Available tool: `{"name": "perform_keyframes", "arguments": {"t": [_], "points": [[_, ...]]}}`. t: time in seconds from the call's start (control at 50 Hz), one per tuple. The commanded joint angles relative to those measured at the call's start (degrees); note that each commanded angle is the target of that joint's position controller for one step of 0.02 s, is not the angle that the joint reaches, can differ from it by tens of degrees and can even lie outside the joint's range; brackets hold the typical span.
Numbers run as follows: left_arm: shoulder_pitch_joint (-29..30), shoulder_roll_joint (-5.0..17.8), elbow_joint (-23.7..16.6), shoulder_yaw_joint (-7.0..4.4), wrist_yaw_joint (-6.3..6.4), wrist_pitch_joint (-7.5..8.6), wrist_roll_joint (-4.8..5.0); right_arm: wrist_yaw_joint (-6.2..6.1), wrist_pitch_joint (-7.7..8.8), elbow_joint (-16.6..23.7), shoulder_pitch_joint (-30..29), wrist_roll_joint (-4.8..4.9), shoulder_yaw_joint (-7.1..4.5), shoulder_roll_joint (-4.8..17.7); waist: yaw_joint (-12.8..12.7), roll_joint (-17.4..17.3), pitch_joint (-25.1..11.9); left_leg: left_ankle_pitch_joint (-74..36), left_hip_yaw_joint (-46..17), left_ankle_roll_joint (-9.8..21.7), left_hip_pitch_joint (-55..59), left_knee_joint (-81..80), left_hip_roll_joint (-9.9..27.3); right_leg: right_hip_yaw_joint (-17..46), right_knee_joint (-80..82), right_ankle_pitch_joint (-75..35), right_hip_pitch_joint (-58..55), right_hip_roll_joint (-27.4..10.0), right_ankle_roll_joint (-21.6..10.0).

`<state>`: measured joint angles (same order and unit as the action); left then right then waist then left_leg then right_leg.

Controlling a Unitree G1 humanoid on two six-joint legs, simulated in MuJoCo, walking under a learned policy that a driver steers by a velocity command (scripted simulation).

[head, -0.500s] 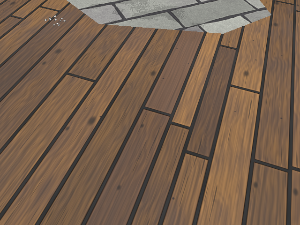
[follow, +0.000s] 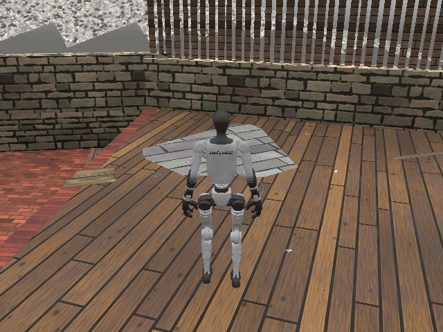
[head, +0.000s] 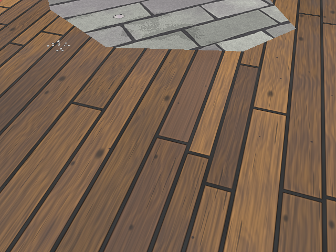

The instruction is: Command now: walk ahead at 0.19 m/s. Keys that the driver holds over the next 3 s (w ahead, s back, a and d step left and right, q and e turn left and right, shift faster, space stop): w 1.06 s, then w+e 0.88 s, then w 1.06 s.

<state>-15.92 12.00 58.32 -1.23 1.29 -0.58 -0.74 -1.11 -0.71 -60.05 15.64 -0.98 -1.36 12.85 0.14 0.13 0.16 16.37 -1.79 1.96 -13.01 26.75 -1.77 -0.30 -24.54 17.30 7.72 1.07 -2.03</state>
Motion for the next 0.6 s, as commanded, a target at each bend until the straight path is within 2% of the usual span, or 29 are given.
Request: {"name": "perform_keyframes", "arguments": {"t": [0.02, 0.04, 0.08, 0.12, 0.14, 0.16, 0.18, 0.2, 0.22, 0.24, 0.26, 0.28, 0.3, 0.36, 0.44, 0.48, 0.52, 0.56, 0.58, 0.6], "points": [[-5.5, 9.8, 0.0, -2.62, 0.2, -0.1, -0.01, 0.66, 0.79, 3.7, -3.6, -0.78, -0.48, 2.7, -2.4, 8.4, 8.9, 8.9, 3.3, 1.4, -11.7, 7.7, -1.1, 19.5, 17.0, 31.0, 3.8, -14.3, -8.3], [-5.6, 9.6, 0.3, -2.85, 0.21, 0.18, -0.08, 0.95, 1.31, 4.3, -4.3, -1.23, -0.39, 2.4, -2.4, 8.7, 9.5, 5.3, 3.7, 1.3, -12.5, 12.0, 0.9, 22.4, 18.8, 28.5, 4.1, -17.5, -9.8], [-4.1, 9.3, 0.2, -3.08, -0.1, 1.11, -0.51, 1.51, 2.47, 4.6, -3.6, -0.91, -0.82, 3.6, -1.1, 6.9, 8.4, 7.0, 3.0, 1.8, -13.4, 13.7, 2.7, 21.0, 18.6, 21.9, 2.3, -17.7, -10.3], [-1.6, 9.3, 0.0, -3.32, -0.46, 1.81, -0.1, 1.86, 3.53, 4.2, -0.9, -0.39, -0.89, 2.8, 1.1, 7.2, 8.2, 5.7, 4.7, 2.8, -5.8, 6.4, 2.1, 15.6, 15.9, 18.6, 6.1, -15.0, -9.0], [0.1, 8.9, -0.3, -3.35, -0.65, 1.92, 0.23, 1.71, 3.92, 2.6, 3.0, -0.09, -0.97, 2.1, 3.1, 6.3, 8.1, 2.2, 6.5, 3.1, 2.6, 0.9, 0.4, 12.3, 13.0, 18.0, 10.9, -12.4, -7.9], [0.8, 8.1, -0.7, -3.31, -0.73, 2.03, 0.06, 1.36, 4.17, 0.4, 8.2, -0.08, -1.36, 2.5, 4.8, 3.9, 7.4, 2.1, 6.3, 3.1, 11.1, -2.6, -1.2, 9.6, 7.7, 17.7, 16.1, -9.6, -6.9], [2.4, 5.7, -1.9, -2.64, -0.89, 2.47, -0.31, 0.73, 4.65, -1.2, 14.4, -0.61, -2.11, 5.2, 7.1, -4.0, 6.4, 9.3, -4.8, 4.1, 18.6, -9.5, 6.1, 4.2, -4.3, 14.3, 23.1, -5.6, -5.1], [3.6, 1.2, -4.4, -1.4, -1.45, 3.06, 0.03, 0.51, 4.9, -2.1, 20.9, -0.45, -3.56, 11.2, 8.5, -18.1, 4.0, 26.8, -30.1, 8.9, 23.6, -21.0, 20.2, -4.5, -22.6, 13.1, 33.3, 1.7, -2.7], [5.2, 5.9, -5.0, -2.5, -1.73, 3.17, -1.63, 0.53, 4.44, -2.7, 19.6, -0.56, -3.37, 10.4, 6.5, -11.5, 7.1, 28.3, -35.7, 12.0, 17.9, -21.9, 23.7, 0.1, -32.4, 13.8, 35.7, 0.0, -3.8], [5.6, 5.9, -5.0, -2.6, -2.34, 3.47, -1.47, 0.64, 4.58, -0.6, 13.6, -0.65, -2.78, 8.2, 3.3, -5.7, 9.4, 25.1, -30.7, 11.7, 14.4, -20.8, 21.8, 2.3, -35.7, 8.1, 36.2, -2.9, -4.5], [4.7, 4.9, -4.1, -2.34, -2.89, 3.93, -0.99, 0.78, 5.09, 0.6, 10.2, -0.44, -2.4, 6.7, 1.6, -3.8, 8.9, 18.6, -25.3, 10.3, 12.9, -21.1, 19.0, 2.5, -35.8, 3.3, 34.7, -4.4, -4.2], [4.2, 4.6, -3.6, -2.39, -3.24, 4.2, -0.98, 0.67, 5.6, 1.2, 8.7, -0.16, -2.08, 5.9, 0.6, -3.3, 7.7, 11.7, -20.6, 9.1, 13.1, -21.7, 16.9, 1.9, -34.8, -0.3, 33.2, -5.3, -3.6], [4.0, 4.6, -3.2, -2.44, -3.49, 4.07, -1.39, 0.49, 6.09, 1.0, 8.6, 0.0, -1.65, 4.6, 0.3, -3.4, 6.7, 4.5, -16.5, 8.3, 13.8, -21.7, 15.2, 1.1, -33.9, -2.8, 32.3, -5.7, -2.6], [6.5, 3.7, -3.9, -2.32, -3.65, 3.19, -1.46, 0.23, 6.74, -1.2, 13.3, 0.22, -0.99, 3.3, 0.7, -4.2, 5.1, -14.1, -9.3, 8.5, 16.5, -19.7, 13.3, -1.6, -32.8, -5.9, 33.7, -5.2, -0.5], [16.4, 2.3, -8.0, -1.46, -3.54, 2.77, -1.0, 0.09, 6.61, -2.1, 15.2, 0.02, -0.51, 3.2, 2.2, -4.8, 7.0, -24.5, -4.5, 9.0, 14.3, -19.4, 11.8, -4.5, -22.9, -9.7, 33.6, -4.2, 1.0], [20.0, 1.9, -9.6, -0.99, -3.52, 2.75, -0.59, 0.03, 6.65, -2.4, 15.7, -0.06, -0.49, 3.6, 2.8, -5.8, 7.7, -27.5, -2.9, 8.9, 13.1, -19.5, 11.5, -5.8, -16.4, -12.0, 30.0, -3.2, 0.5], [21.3, 2.3, -10.7, -0.95, -3.34, 2.78, -0.37, -0.09, 6.7, -2.9, 15.9, -0.08, -0.64, 4.3, 2.7, -6.2, 8.0, -31.0, -2.4, 8.9, 13.7, -19.2, 12.5, -6.4, -12.1, -12.8, 26.7, -2.5, -0.9], [19.4, 3.4, -10.8, -1.36, -2.86, 3.03, -0.32, -0.19, 6.76, -2.9, 14.4, -0.08, -0.84, 5.0, 0.9, -5.8, 7.2, -40.5, -1.4, 8.2, 15.4, -16.2, 13.7, -6.7, -9.5, -12.1, 22.0, -1.3, -3.1], [16.0, 4.2, -10.0, -1.81, -2.47, 3.28, -0.33, -0.26, 6.81, -2.8, 13.3, -0.07, -1.02, 5.7, -0.8, -5.8, 5.4, -49.3, -0.4, 7.4, 16.5, -12.0, 13.8, -6.9, -8.9, -10.6, 17.7, 0.1, -4.3], [9.9, 5.4, -8.1, -2.51, -2.03, 3.64, -0.28, -0.32, 6.67, -2.8, 12.5, -0.18, -1.29, 6.4, -3.5, -5.6, 2.0, -56.1, 0.4, 6.6, 17.5, -4.6, 13.5, -7.0, -7.9, -9.1, 11.5, 1.6, -5.5]]}}
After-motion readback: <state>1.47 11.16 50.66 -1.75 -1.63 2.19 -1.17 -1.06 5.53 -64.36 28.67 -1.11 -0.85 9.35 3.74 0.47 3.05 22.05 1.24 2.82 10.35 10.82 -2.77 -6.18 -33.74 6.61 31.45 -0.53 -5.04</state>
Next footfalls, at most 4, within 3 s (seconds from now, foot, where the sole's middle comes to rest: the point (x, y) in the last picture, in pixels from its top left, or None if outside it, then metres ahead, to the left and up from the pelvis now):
0.64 right None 0.43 -0.07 -0.78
1.18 left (151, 208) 0.74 0.10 -0.78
1.74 right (200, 165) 0.98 -0.13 -0.78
2.28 left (202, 113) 1.34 -0.17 -0.78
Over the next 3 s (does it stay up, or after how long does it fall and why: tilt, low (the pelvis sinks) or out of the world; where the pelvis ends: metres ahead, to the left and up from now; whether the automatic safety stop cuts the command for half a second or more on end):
stays up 1.45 -0.39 0.00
